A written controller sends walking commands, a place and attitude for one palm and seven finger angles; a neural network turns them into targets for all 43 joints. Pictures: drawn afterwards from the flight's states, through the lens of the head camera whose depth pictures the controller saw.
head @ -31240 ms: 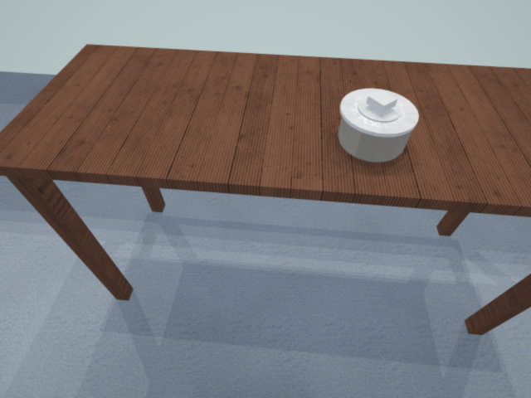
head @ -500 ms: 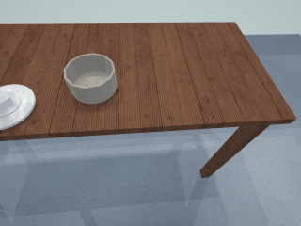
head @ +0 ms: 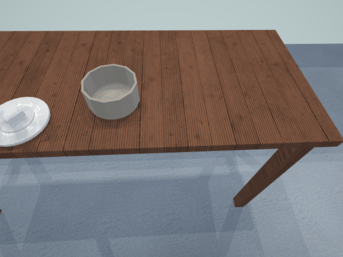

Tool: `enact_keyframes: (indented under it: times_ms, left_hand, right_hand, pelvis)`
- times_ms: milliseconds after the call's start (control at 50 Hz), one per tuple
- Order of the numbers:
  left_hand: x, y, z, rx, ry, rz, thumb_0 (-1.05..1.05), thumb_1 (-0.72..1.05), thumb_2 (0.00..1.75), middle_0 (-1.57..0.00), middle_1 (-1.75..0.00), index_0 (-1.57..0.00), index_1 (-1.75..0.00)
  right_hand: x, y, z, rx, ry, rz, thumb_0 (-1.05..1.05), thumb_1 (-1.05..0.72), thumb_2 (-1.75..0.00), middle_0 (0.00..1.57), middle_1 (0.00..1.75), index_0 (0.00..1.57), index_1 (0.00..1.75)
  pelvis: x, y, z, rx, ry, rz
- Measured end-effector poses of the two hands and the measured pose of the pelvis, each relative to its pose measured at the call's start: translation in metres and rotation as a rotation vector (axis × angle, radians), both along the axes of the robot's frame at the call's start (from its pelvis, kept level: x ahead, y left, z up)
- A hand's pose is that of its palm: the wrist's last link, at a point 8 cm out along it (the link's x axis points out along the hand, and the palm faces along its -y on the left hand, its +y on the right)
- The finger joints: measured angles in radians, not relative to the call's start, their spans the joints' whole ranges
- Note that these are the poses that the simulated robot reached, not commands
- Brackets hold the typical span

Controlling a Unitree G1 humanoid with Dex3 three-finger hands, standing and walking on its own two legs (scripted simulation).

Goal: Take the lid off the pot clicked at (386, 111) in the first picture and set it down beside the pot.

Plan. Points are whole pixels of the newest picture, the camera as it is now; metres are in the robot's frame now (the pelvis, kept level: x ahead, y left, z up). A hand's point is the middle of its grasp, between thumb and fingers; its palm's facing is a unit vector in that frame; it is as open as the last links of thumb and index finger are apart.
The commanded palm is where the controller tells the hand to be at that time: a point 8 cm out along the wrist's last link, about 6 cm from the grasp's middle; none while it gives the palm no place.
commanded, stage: draw the hand back to the body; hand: left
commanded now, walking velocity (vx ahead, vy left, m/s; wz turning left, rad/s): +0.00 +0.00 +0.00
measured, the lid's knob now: (12, 114) +0.48 +0.38 +0.04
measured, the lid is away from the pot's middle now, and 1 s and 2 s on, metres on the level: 0.25 0.25 0.25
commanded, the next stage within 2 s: step back with the hand held close in 1.90 s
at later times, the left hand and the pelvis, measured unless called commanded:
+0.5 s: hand out of the picture +0.41 +0.29 +0.25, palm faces +0.50 -0.84 -0.23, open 10.5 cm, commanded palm +0.34 +0.32 +0.26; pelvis +0.00 -0.02 +0.01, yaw +0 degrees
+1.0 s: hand out of the picture +0.31 +0.26 +0.24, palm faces +0.54 -0.82 -0.21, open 8.2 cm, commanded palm +0.25 +0.29 +0.25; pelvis -0.01 -0.04 +0.02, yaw +0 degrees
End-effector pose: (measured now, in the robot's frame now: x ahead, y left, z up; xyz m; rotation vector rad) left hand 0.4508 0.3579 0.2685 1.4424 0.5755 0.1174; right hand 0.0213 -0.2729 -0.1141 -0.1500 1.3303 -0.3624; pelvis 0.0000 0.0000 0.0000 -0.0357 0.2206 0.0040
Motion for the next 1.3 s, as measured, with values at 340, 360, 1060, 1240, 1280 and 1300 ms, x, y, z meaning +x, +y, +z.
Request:
enact_keyframes:
  times_ms: [340, 360, 1060, 1240, 1280, 1300]
  left_hand:
    - [-0.063, -0.019, -0.006, -0.867, -0.88, -0.038, 0.0, 0.0, 0.66, -0.37, -0.85, -0.37, -0.84]
    - [-0.066, -0.02, -0.008, -0.9, -0.911, -0.025, 0.0, 0.01, 0.66, -0.36, -0.84, -0.37, -0.84]
    - [-0.201, -0.066, -0.023, -0.933, -1.126, -0.025, 0.01, 0.72, 0.86, -0.23, -0.41, -0.24, -0.4]
    - [-0.236, -0.074, -0.03, -0.941, -1.134, -0.044, 0.02, 0.86, 0.89, -0.21, -0.33, -0.22, -0.32]
    - [-0.244, -0.077, -0.029, -0.94, -1.142, -0.06, 0.02, 0.87, 0.89, -0.21, -0.32, -0.21, -0.31]
    - [-0.247, -0.078, -0.029, -0.938, -1.144, -0.068, 0.02, 0.88, 0.9, -0.21, -0.32, -0.21, -0.31]
  right_hand:
    - [0.081, 0.019, 0.023, 0.032, -0.307, 0.198, 0.0, -0.91, -0.9, 0.2, 0.3, 0.2, 0.3]
    - [0.083, 0.018, 0.025, 0.026, -0.321, 0.206, 0.0, -0.91, -0.9, 0.2, 0.3, 0.2, 0.3]
    - [0.133, 0.008, 0.045, 0.034, -0.575, 0.314, 0.01, -0.91, -0.9, 0.2, 0.3, 0.2, 0.3]
    - [0.136, 0.016, 0.051, 0.035, -0.615, 0.34, 0.01, -0.91, -0.9, 0.2, 0.3, 0.2, 0.3]
    - [0.136, 0.018, 0.052, 0.034, -0.623, 0.344, 0.01, -0.91, -0.9, 0.2, 0.3, 0.2, 0.3]
    - [0.136, 0.019, 0.052, 0.034, -0.627, 0.345, 0.01, -0.91, -0.9, 0.2, 0.3, 0.2, 0.3]
  pelvis:
    - [-0.004, -0.011, 0.008, 0.012, -0.139, -0.006]
    - [-0.003, -0.012, 0.008, 0.012, -0.148, -0.004]
    - [-0.014, -0.038, 0.017, 0.03, -0.285, -0.009]
    - [-0.02, -0.037, 0.017, 0.028, -0.31, -0.009]
    - [-0.021, -0.036, 0.018, 0.028, -0.315, -0.009]
    - [-0.021, -0.036, 0.018, 0.028, -0.317, -0.009]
